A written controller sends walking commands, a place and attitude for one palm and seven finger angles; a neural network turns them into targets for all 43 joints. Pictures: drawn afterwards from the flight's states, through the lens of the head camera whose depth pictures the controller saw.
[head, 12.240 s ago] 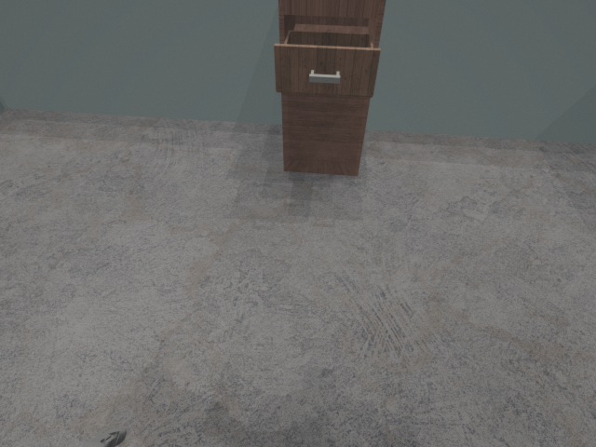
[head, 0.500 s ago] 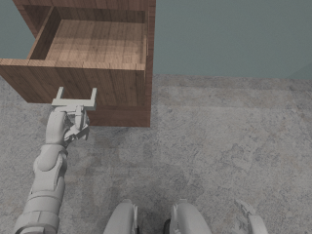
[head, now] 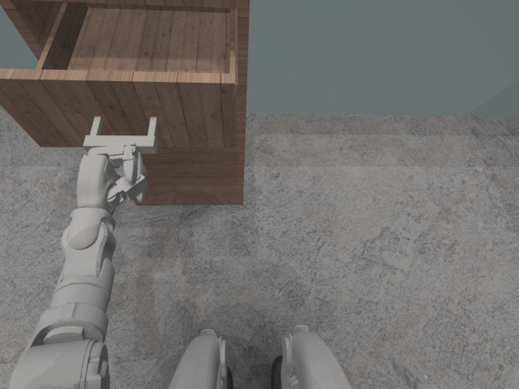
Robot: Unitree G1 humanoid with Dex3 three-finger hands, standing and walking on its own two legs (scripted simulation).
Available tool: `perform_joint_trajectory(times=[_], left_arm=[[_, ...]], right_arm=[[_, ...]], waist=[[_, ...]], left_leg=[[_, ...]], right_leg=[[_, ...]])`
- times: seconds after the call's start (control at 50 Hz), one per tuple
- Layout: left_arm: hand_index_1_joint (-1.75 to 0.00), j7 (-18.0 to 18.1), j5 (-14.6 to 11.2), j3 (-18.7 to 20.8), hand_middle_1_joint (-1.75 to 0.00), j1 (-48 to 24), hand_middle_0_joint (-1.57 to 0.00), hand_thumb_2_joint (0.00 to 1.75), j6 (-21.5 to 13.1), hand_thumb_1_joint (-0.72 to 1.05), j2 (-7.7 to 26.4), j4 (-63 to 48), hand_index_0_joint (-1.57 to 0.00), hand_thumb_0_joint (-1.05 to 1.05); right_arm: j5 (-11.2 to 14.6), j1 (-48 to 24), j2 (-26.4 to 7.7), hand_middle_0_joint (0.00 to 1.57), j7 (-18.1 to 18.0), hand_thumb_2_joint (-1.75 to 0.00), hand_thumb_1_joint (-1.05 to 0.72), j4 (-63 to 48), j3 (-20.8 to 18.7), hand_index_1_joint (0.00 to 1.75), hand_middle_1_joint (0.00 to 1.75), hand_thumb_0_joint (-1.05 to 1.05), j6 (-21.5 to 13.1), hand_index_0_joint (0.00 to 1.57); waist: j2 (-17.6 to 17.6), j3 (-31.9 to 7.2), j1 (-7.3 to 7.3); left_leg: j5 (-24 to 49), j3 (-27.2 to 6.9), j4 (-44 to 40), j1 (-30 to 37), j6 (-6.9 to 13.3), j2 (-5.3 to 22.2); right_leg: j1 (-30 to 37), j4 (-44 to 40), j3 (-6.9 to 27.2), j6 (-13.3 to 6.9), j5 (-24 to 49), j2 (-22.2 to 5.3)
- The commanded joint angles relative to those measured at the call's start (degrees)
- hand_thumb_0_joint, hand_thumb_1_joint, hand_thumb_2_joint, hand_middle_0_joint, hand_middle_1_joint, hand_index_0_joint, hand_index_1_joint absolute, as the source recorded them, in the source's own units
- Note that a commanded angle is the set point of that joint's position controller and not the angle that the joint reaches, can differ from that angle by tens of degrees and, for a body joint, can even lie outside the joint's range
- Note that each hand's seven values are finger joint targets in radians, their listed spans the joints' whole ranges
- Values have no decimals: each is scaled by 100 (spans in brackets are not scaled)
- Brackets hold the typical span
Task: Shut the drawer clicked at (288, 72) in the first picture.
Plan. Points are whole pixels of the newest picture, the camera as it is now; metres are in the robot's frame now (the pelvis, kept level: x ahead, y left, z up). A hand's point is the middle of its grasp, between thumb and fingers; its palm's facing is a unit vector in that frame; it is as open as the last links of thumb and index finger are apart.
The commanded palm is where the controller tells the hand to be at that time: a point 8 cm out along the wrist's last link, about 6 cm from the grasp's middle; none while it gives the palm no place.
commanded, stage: push the drawer shut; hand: left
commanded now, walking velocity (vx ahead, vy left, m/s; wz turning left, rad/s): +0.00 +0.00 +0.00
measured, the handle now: (123, 134) +0.50 +0.22 +0.03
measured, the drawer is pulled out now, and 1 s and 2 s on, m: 0.17 0.05 0.00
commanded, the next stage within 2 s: pull the fist back off the drawer in 1.74 s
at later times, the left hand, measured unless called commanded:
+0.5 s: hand (145, 149) +0.47 +0.18 +0.02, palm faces +0.03 -1.00 -0.04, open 3.3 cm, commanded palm +0.47 +0.22 +0.03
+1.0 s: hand (153, 114) +0.54 +0.18 +0.03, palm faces +0.04 -1.00 -0.03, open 3.4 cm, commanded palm +0.54 +0.22 +0.03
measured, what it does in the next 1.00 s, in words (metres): stands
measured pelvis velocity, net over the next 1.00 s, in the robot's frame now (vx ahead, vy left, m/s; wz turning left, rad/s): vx -0.01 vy -0.01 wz -0.03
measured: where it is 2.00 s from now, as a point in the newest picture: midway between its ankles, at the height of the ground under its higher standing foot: outside the picture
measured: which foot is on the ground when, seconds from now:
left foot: down 0.00-1.00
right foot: down 0.00-1.00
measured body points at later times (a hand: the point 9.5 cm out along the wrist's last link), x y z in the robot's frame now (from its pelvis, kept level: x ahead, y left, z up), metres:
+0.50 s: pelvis -0.01 +0.00 -0.01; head +0.14 +0.02 +0.42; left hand +0.47 +0.24 +0.03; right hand +0.05 -0.27 -0.12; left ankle +0.02 +0.08 -0.63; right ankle +0.03 -0.11 -0.63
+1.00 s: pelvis -0.01 -0.01 -0.02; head +0.17 +0.02 +0.39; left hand +0.54 +0.23 +0.03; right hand -0.01 -0.27 -0.12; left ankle +0.02 +0.08 -0.63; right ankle +0.03 -0.11 -0.63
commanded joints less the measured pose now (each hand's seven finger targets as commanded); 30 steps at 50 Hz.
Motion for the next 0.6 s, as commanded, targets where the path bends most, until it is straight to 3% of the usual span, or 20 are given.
perform_joint_trajectory(times=[0.0, 0.04, 0.08, 0.12, 0.2, 0.24, 0.3, 0.38, 0.46, 0.52, 0.58], left_arm=[[-160, 95, -52, 426, -160, -2695, -140, 90, -454, 90, 1318, -885, -140, 0], [-160, 87, -8, 608, -160, -2812, -140, 90, -528, 90, 1595, -849, -140, 0], [-160, 43, -10, 425, -160, -2855, -140, 90, -572, 90, 1331, -869, -140, 0], [-160, 37, -35, 538, -160, -2786, -140, 90, -564, 90, 1417, -701, -140, 0], [-160, 25, 11, 459, -160, -3194, -140, 90, -608, 90, 1401, -604, -140, 0], [-160, 34, 25, 587, -160, -3276, -140, 90, -623, 90, 1576, -469, -140, 0], [-160, 50, 104, 607, -160, -3721, -140, 90, -647, 90, 1670, -105, -140, 0], [-160, 27, 182, 738, -160, -4243, -140, 90, -706, 90, 1972, 169, -140, 0], [-160, -60, 226, 598, -160, -4607, -140, 90, -699, 90, 1902, 320, -140, 0], [-160, -56, 227, 670, -160, -4954, -140, 90, -613, 90, 2098, 469, -140, 0], [-160, -64, 280, 714, -160, -4976, -140, 90, -573, 90, 2167, 560, -140, 0]], right_arm=[[-9, 566, -983, 20, -86, -90, -90, -378, -332, 30, 30, 0, -94, 20], [-27, 606, -1000, 20, -90, -90, -90, -395, -332, 30, 30, 0, -78, 20], [-39, 608, -973, 20, -61, -90, -90, -389, -340, 30, 30, 0, -52, 20], [-48, 651, -989, 20, -41, -90, -90, -361, -346, 30, 30, 0, -16, 20], [-54, 705, -986, 20, -18, -90, -90, -342, -334, 30, 30, 0, 48, 20], [-68, 768, -1020, 20, -19, -90, -90, -329, -343, 30, 30, 0, 68, 20], [-79, 790, -1006, 20, -20, -90, -90, -260, -299, 30, 30, 0, 106, 20], [-107, 871, -1060, 20, -38, -90, -90, -219, -281, 30, 30, 0, 135, 20], [-133, 940, -1097, 20, -23, -90, -90, -182, -282, 30, 30, 0, 152, 20], [-147, 1019, -1131, 20, -32, -90, -90, -150, -252, 30, 30, 0, 169, 20], [-156, 1114, -1150, 20, -15, -90, -90, -157, -257, 30, 30, 0, 196, 20]], waist=[[218, -2473, -244], [399, -2637, -172], [638, -2886, -185], [519, -2886, -171], [545, -2860, -259], [504, -2845, -278], [435, -2543, -394], [472, -2614, -513], [889, -2873, -588], [765, -2880, -706], [806, -3182, -690]], left_leg=[[1776, -601, -958, 1626, -237, 54], [1878, -613, -950, 1697, -249, 51], [2209, -641, -938, 2091, -298, 70], [2291, -621, -914, 2038, -295, 79], [2279, -654, -921, 2030, -283, 85], [2295, -670, -896, 2027, -274, 93], [1895, -630, -862, 1662, -224, 75], [1748, -641, -759, 1524, -183, 65], [1847, -744, -720, 1855, -222, 80], [1761, -726, -629, 1614, -167, 79], [1967, -758, -600, 1745, -166, 90]], right_leg=[[1172, -780, 411, 39, 1195, 87], [1218, -721, 421, 6, 1259, 100], [1071, -700, 389, 2, 1409, 101], [1157, -726, 394, 10, 1487, 113], [1118, -712, 376, 13, 1476, 127], [1057, -696, 378, 5, 1477, 148], [1003, -738, 422, 34, 1264, 133], [916, -711, 466, 34, 1152, 156], [578, -651, 409, 5, 1080, 161], [658, -670, 447, 26, 1061, 172], [696, -645, 428, 21, 1187, 181]])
